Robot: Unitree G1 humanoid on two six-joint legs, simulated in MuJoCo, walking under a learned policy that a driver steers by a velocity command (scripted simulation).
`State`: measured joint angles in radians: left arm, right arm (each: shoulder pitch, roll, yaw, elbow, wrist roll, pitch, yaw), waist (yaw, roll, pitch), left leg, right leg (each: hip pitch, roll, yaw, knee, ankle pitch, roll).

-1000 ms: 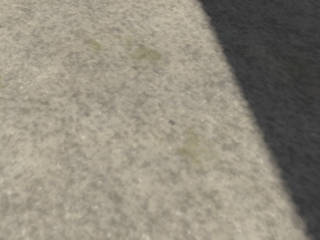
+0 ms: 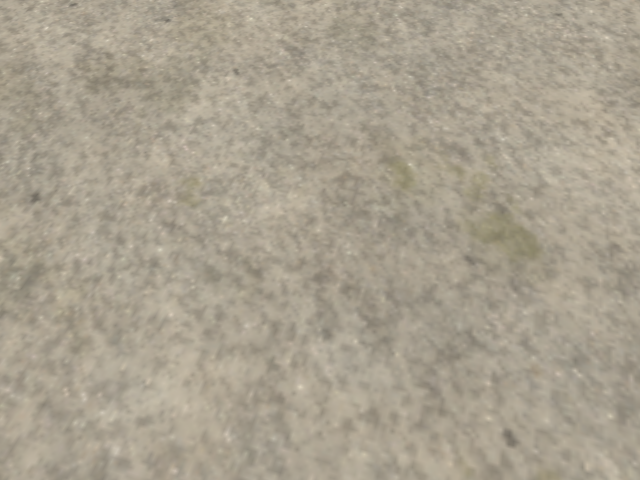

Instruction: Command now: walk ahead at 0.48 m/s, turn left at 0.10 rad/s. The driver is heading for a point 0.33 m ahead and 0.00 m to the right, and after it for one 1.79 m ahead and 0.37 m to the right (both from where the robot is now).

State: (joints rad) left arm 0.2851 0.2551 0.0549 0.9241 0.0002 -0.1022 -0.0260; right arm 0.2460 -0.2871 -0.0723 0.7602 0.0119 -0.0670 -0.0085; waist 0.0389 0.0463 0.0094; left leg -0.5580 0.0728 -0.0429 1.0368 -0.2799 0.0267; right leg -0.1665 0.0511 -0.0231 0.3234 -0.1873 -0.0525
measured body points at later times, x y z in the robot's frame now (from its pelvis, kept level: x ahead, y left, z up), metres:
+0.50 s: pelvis +0.23 +0.06 -0.01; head +0.27 +0.07 +0.44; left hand +0.32 +0.34 -0.14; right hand +0.37 -0.20 -0.12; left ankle +0.30 +0.15 -0.75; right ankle +0.24 -0.10 -0.69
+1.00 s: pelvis +0.29 +0.03 +0.00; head +0.33 -0.01 +0.45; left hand +0.45 +0.30 -0.10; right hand +0.39 -0.29 -0.12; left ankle +0.33 +0.17 -0.69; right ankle +0.28 -0.07 -0.75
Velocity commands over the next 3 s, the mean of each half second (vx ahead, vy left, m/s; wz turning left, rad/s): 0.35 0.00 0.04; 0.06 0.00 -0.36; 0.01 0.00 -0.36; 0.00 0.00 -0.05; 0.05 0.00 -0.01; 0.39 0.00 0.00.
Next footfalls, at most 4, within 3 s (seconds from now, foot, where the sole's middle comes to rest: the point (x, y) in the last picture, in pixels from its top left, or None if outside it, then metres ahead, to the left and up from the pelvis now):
0.28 left None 0.34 0.15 -0.78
0.74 right None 0.32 -0.08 -0.78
1.16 left None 0.39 0.15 -0.78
1.52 right None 0.27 -0.08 -0.78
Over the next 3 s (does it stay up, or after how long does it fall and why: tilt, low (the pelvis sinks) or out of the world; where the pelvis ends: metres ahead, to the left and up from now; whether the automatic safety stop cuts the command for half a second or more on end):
stays up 0.50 -0.04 -0.02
